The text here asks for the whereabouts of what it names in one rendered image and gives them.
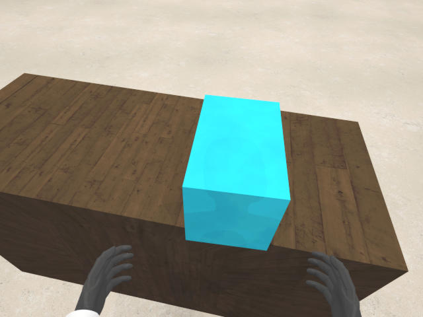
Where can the right robot hand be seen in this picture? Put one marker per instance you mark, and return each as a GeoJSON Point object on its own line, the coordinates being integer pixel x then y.
{"type": "Point", "coordinates": [340, 292]}

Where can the pedestal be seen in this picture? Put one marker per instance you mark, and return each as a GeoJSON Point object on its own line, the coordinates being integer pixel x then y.
{"type": "Point", "coordinates": [85, 167]}

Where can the carton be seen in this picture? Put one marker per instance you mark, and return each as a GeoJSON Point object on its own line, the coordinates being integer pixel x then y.
{"type": "Point", "coordinates": [236, 189]}

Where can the left robot hand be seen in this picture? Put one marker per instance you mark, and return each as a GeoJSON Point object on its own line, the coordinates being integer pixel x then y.
{"type": "Point", "coordinates": [99, 282]}

